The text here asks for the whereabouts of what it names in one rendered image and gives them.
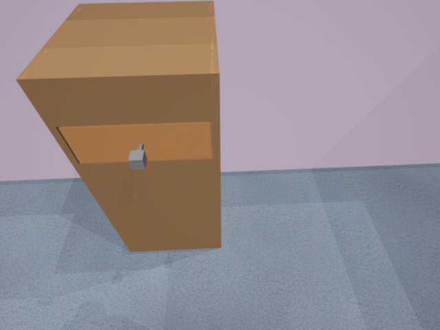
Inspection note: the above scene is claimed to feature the drawer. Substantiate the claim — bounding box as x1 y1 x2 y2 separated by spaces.
58 122 212 164

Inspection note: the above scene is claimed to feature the cabinet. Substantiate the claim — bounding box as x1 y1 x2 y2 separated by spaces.
16 1 221 252

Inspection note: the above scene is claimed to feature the handle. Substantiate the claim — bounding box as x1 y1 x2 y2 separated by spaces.
129 143 147 170

